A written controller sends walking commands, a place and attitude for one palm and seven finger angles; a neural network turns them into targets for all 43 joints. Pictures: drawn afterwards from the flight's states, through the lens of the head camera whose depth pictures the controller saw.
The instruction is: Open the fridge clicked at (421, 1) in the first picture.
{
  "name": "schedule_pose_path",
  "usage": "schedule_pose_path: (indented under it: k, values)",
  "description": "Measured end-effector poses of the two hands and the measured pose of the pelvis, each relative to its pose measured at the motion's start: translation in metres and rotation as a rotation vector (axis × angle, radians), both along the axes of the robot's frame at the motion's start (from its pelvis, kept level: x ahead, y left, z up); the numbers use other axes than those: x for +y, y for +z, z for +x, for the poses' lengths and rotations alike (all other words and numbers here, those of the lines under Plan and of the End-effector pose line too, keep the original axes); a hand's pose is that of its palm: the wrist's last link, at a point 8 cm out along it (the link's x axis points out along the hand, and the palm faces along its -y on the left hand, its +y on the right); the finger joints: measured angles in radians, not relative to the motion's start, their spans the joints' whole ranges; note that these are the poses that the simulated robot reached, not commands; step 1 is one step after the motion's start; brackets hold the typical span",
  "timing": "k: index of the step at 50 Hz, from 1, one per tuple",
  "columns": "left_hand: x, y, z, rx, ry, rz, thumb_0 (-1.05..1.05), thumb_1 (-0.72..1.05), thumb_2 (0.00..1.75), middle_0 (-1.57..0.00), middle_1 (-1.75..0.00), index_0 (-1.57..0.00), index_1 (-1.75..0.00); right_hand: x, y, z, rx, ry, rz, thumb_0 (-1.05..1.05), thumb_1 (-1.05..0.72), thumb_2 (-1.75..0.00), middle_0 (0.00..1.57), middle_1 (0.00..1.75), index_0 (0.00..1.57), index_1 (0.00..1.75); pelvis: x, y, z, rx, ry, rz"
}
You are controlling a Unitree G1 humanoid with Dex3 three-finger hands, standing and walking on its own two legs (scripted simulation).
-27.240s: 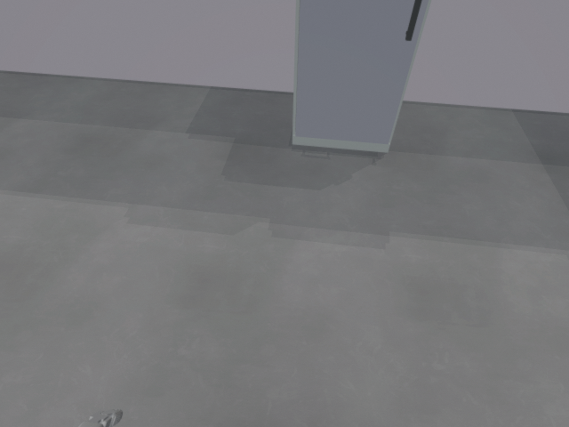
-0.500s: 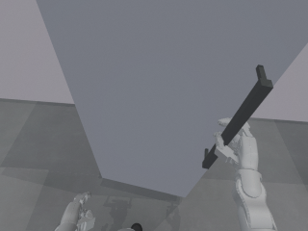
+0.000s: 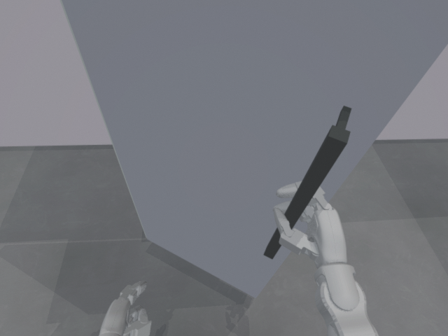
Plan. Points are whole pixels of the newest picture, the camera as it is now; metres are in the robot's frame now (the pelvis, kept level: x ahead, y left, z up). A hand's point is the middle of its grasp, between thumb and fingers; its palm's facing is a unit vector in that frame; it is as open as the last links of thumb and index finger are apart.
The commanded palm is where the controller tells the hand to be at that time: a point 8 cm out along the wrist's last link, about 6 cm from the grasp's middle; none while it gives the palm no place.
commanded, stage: walk backward, drawing the door open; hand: right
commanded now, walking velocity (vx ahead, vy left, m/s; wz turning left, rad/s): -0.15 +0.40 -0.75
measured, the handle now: (297, 202) +0.33 -0.08 +0.08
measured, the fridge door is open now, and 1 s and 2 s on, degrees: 32 63 64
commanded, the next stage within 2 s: stop walking and hold the door back in 1.00 s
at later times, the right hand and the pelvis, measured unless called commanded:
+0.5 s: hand (215, 301) +0.16 +0.04 +0.07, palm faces +0.09 +0.99 -0.13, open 6.2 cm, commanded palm +0.13 -0.01 +0.06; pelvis -0.07 +0.18 -0.01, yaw -23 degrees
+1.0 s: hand (135, 332) +0.12 +0.13 +0.07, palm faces +0.65 +0.74 -0.18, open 6.4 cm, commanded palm +0.06 +0.11 +0.06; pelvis -0.02 +0.41 -0.02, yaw -42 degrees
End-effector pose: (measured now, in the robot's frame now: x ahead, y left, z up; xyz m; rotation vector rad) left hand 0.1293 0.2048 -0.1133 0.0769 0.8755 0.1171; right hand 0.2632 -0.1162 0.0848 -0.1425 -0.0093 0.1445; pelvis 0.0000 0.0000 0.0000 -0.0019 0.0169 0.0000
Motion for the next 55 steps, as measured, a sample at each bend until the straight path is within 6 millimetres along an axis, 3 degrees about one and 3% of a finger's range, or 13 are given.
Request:
schedule_pose_path:
  k: [8,12,21,26,28,33,37,44,49,55]
  values:
    - [0.046,0.020,0.004,-0.076,-0.106,0.140,0.01,0.90,0.90,-0.20,-0.30,-0.20,-0.30,0.031,-0.002,-0.048,-0.015,-0.019,0.041,0.01,-0.66,-0.74,0.38,1.37,0.37,1.38,0.038,-0.001,-0.040,0.009,-0.137,-0.025]
    - [0.062,0.025,0.004,-0.163,-0.159,0.190,0.01,0.90,0.90,-0.20,-0.30,-0.20,-0.30,0.046,-0.007,-0.067,-0.078,-0.001,0.068,0.01,-0.66,-0.76,0.41,1.38,0.35,1.37,0.055,-0.016,-0.057,0.017,-0.203,0.002]
    - [0.097,0.027,-0.014,-0.040,-0.386,0.125,0.01,0.90,0.90,-0.20,-0.30,-0.21,-0.30,0.085,-0.003,-0.111,-0.027,-0.121,0.045,0.01,-0.65,-0.76,0.41,1.36,0.37,1.39,0.132,0.007,-0.073,-0.017,-0.352,0.071]
    - [0.131,0.004,0.006,-0.042,-0.430,0.063,0.01,0.90,0.90,-0.20,-0.30,-0.21,-0.30,0.108,-0.006,-0.129,-0.092,-0.256,-0.001,0.00,-0.62,-0.79,0.42,1.38,0.36,1.40,0.191,-0.012,-0.066,-0.001,-0.396,0.027]
    - [0.145,-0.005,0.018,-0.047,-0.433,0.053,0.01,0.90,0.90,-0.20,-0.30,-0.21,-0.30,0.116,-0.005,-0.136,-0.089,-0.310,-0.021,-0.01,-0.61,-0.79,0.43,1.38,0.36,1.40,0.210,-0.016,-0.071,-0.018,-0.430,0.039]
    - [0.171,0.002,0.041,-0.098,-0.457,0.095,0.01,0.90,0.90,-0.20,-0.30,-0.21,-0.30,0.135,-0.003,-0.152,-0.055,-0.391,-0.017,-0.01,-0.62,-0.78,0.44,1.39,0.35,1.40,0.244,-0.013,-0.078,-0.027,-0.509,-0.006]
    - [0.188,0.004,0.055,-0.189,-0.516,0.120,0.01,0.90,0.90,-0.20,-0.30,-0.20,-0.30,0.149,-0.008,-0.160,-0.135,-0.439,-0.010,0.00,-0.62,-0.79,0.44,1.40,0.34,1.40,0.277,-0.030,-0.079,-0.024,-0.545,0.004]
    - [0.235,0.010,0.064,-0.083,-0.694,0.104,0.01,0.90,0.90,-0.20,-0.30,-0.21,-0.30,0.186,-0.003,-0.182,-0.047,-0.662,-0.018,0.00,-0.64,-0.80,0.44,1.39,0.31,1.40,0.354,-0.008,-0.054,-0.036,-0.647,0.044]
    - [0.274,-0.006,0.095,-0.060,-0.736,0.086,0.01,0.90,0.90,-0.20,-0.30,-0.21,-0.30,0.216,-0.003,-0.195,-0.043,-0.832,-0.058,-0.01,-0.64,-0.81,0.43,1.38,0.29,1.40,0.405,-0.019,-0.027,-0.032,-0.723,0.010]
    - [0.305,0.012,0.130,-0.099,-0.766,0.137,0.01,0.90,0.90,-0.20,-0.30,-0.20,-0.30,0.250,0.000,-0.210,0.001,-0.932,-0.042,0.00,-0.65,-0.80,0.42,1.36,0.30,1.40,0.446,-0.005,-0.012,-0.024,-0.812,-0.051]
